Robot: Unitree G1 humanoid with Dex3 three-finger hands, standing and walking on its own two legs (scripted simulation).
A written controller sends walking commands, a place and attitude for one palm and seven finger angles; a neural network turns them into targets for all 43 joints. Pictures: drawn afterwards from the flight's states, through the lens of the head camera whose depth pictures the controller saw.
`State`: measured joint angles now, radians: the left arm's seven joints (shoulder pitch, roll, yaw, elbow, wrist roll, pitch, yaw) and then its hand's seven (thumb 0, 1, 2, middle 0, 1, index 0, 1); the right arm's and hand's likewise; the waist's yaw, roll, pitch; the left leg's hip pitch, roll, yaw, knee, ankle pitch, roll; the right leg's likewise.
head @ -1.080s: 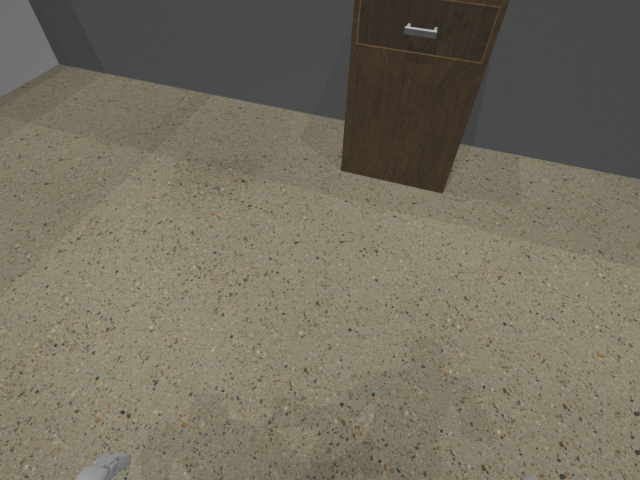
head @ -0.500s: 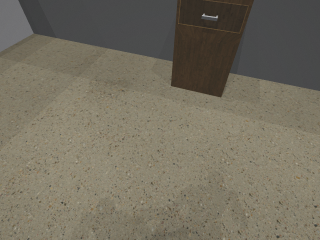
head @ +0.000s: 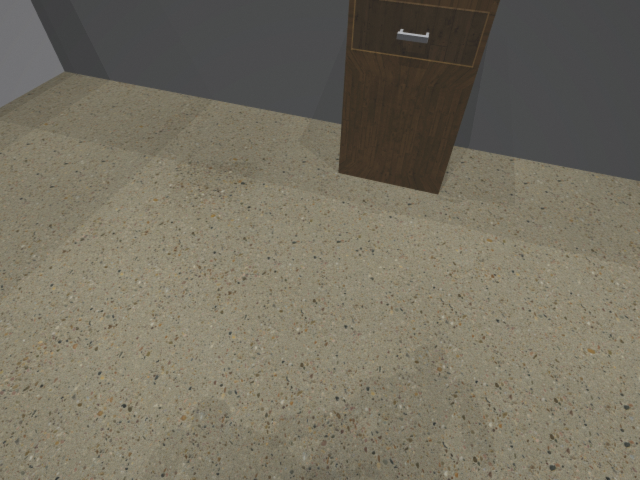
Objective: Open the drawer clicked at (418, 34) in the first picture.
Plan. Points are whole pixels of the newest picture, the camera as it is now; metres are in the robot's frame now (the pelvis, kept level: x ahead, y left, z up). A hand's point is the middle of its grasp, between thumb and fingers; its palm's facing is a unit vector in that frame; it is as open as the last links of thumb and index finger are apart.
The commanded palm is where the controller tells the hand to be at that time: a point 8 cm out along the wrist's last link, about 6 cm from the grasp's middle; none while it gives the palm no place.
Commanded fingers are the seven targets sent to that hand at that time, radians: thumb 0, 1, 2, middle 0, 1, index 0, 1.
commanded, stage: look at it before walking up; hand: left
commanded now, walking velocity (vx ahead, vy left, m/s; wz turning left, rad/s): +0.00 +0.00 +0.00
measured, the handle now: (413, 35) +1.56 -0.26 -0.06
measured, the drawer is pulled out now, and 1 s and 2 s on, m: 0.00 0.00 0.00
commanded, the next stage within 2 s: walk to a spot facing it in 0.46 s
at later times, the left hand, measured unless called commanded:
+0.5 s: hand out of the picture +0.08 +0.25 -0.16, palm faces -0.02 -0.94 -0.33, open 7.3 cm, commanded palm none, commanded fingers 0.00 0.90 0.90 -0.20 -0.30 -0.20 -0.30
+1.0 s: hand out of the picture +0.12 +0.16 -0.19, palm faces -0.09 -0.97 -0.22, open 7.3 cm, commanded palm none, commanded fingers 0.00 0.90 0.90 -0.20 -0.30 -0.20 -0.30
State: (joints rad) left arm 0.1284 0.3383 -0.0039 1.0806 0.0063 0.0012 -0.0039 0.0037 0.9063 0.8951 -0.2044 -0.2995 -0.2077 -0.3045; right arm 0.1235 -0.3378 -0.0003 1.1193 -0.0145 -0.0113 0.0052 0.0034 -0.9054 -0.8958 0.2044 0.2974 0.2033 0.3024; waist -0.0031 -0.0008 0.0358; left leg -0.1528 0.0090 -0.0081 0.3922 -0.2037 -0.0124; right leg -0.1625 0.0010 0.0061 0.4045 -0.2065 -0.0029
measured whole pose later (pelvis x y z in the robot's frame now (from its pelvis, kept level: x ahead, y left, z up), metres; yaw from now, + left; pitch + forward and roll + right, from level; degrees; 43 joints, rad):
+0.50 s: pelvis +0.01 +0.00 +0.00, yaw +0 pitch -2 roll +0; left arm 0.13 0.34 0.00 1.09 0.01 0.00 0.00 0.00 0.91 0.90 -0.20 -0.30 -0.21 -0.30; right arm 0.10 -0.34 0.00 1.12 -0.01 -0.01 0.00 0.00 -0.91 -0.90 0.20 0.30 0.20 0.30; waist 0.00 0.00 0.04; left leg -0.14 0.01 -0.01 0.38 -0.21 -0.02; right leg -0.15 0.00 0.01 0.39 -0.21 -0.01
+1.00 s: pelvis +0.10 -0.04 -0.02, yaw -8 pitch -1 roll +0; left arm 0.32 0.20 0.04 1.04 0.01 -0.04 -0.03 0.01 0.91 0.90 -0.20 -0.30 -0.21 -0.30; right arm 0.34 -0.22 -0.03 1.13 -0.02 -0.01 0.00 0.00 -0.91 -0.90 0.20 0.30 0.20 0.30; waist 0.00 0.03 0.06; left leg -0.22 0.10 0.08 0.87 -0.50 -0.02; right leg -0.27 0.02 -0.09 0.67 -0.35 -0.06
